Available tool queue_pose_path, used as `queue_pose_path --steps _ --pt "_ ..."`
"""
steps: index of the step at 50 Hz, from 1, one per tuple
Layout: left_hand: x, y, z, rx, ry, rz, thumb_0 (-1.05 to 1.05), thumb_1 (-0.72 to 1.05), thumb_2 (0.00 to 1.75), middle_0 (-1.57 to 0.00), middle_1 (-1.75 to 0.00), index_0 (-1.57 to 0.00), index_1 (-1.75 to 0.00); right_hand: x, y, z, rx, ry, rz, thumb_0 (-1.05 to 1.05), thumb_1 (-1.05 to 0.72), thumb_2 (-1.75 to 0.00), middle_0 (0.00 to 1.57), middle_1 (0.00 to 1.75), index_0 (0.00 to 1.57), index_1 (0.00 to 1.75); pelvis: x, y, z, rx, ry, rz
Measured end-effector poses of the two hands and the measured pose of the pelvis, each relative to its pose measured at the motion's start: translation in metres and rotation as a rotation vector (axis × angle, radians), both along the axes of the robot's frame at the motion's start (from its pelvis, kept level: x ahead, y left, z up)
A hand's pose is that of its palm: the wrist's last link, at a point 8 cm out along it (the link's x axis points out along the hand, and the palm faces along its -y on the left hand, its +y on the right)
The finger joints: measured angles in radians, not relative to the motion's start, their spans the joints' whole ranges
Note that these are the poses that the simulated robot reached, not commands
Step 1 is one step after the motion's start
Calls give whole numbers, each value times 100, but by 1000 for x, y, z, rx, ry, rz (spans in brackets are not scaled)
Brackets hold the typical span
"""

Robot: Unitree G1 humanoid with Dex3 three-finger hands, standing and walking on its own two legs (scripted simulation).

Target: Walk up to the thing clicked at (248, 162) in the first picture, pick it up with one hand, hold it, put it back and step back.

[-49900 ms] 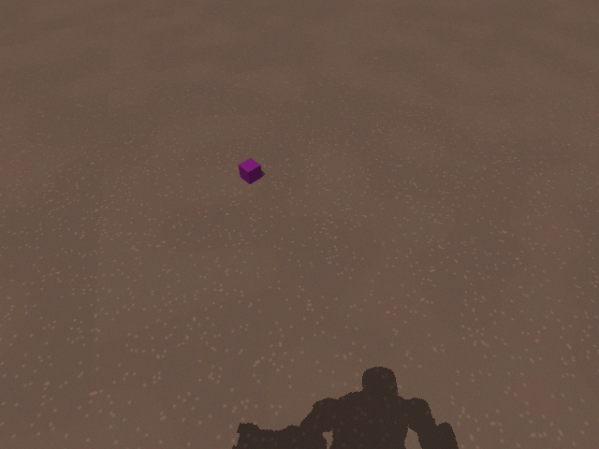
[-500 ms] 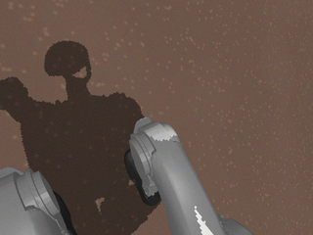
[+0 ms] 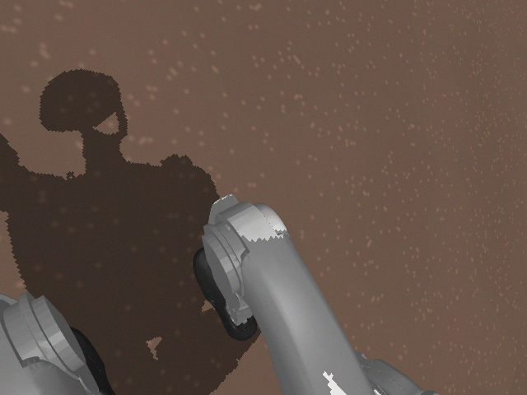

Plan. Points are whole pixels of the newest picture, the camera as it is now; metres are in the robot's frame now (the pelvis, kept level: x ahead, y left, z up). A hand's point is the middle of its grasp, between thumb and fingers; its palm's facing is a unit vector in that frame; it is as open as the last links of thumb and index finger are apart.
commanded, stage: open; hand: left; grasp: from above
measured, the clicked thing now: out of the picture +0.45 +0.35 -0.28
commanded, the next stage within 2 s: withdraw in 1.24 s
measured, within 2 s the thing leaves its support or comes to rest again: neither
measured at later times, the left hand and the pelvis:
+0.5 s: hand out of the picture +0.45 +0.35 -0.25, palm faces -0.19 -0.38 -0.90, open 12.2 cm; pelvis +0.00 +0.00 +0.01, yaw -1 degrees
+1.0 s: hand out of the picture +0.45 +0.36 -0.25, palm faces -0.19 -0.38 -0.90, open 13.2 cm; pelvis +0.00 +0.00 +0.01, yaw -1 degrees
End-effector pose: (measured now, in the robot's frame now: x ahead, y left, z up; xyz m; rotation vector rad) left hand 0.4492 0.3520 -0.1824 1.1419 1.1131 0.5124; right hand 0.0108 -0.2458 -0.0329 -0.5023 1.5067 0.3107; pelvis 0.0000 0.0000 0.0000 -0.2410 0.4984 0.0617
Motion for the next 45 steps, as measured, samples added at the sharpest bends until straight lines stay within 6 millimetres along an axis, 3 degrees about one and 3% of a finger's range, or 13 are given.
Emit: queue_pose_path --steps 12,28,45 --pt "0 0 -4 -2 1 -26 0 -14 65 -58 -66 -57 -67 -8 4 7 -13 7 0 0 -91 -90 20 30 20 30 -3 2 3 -9 -12 -2" --pt "1 6 -8 -4 -7 -5 0 -31 83 -37 -84 -35 -85 -1 8 17 -18 9 21 0 -90 -90 20 30 20 30 -2 4 9 -23 -1 -1" --pt "2 8 -8 4 -7 -11 0 -41 93 -24 -95 -22 -96 -3 10 22 -19 15 21 0 -90 -90 20 30 20 30 -3 4 11 -26 2 -2"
